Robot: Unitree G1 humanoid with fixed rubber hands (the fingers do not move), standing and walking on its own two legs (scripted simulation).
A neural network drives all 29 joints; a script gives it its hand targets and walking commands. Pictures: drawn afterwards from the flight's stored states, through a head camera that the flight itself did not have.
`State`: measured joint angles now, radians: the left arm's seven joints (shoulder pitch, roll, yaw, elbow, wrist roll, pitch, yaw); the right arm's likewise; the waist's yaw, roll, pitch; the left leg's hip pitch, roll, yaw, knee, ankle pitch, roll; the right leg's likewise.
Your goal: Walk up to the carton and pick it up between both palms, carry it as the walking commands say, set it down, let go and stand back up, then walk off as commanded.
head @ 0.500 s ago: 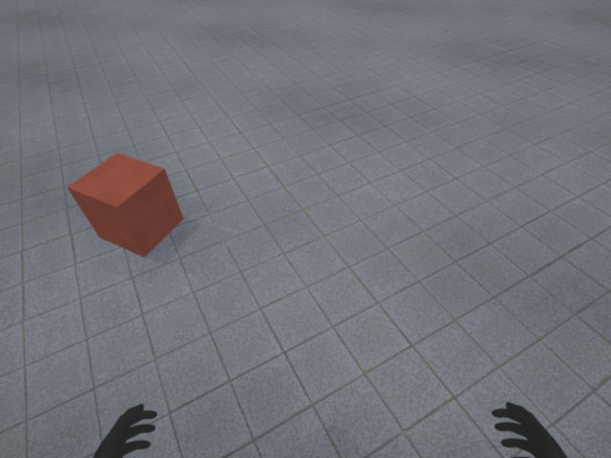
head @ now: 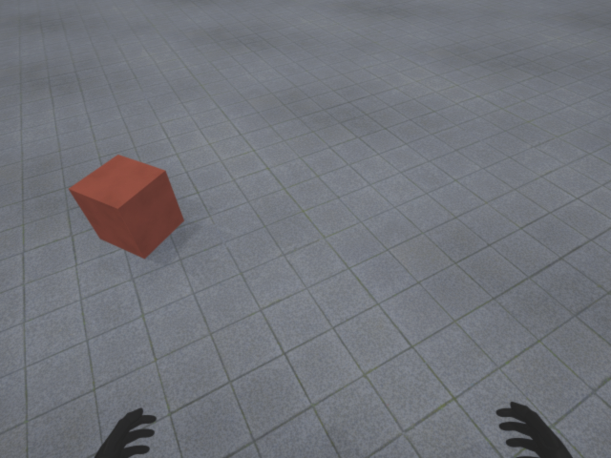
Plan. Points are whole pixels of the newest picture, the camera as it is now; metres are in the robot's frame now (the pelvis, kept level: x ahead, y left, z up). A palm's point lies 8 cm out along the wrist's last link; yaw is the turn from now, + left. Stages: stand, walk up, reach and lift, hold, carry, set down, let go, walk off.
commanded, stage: walk up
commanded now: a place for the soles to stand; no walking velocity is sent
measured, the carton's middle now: (131, 206) +1.24 +0.82 -0.60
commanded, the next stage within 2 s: none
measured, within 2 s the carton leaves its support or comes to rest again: neither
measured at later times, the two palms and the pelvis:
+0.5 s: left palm out of the picture +0.12 +0.44 -0.05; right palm (451, 344) +0.31 -0.19 -0.04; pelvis +0.09 +0.08 +0.00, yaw +21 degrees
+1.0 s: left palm out of the picture +0.15 +0.44 -0.06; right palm (353, 220) +0.57 -0.06 -0.05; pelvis +0.28 +0.10 +0.00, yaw +38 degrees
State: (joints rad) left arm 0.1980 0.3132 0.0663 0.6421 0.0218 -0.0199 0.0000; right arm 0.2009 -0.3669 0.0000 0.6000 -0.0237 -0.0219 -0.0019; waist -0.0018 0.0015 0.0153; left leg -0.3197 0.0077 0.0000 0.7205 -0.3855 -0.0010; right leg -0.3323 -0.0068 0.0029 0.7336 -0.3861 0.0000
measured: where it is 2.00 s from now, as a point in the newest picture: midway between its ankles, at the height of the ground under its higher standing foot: (258, 354)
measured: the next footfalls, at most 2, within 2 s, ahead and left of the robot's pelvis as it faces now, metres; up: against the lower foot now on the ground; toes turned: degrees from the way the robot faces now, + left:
left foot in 0.30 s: +0.12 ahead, +0.22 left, +0.00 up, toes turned +18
right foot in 0.64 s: +0.34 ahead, +0.01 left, +0.00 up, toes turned +22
